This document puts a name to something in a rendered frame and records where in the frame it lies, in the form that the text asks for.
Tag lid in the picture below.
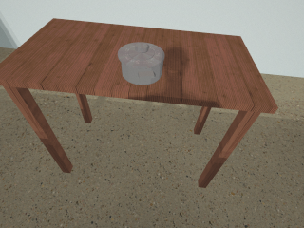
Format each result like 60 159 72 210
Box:
118 42 165 69

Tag pot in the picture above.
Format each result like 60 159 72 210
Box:
121 62 163 86

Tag table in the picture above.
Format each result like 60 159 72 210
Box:
0 18 278 188

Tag knob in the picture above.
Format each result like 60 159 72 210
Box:
135 43 148 53

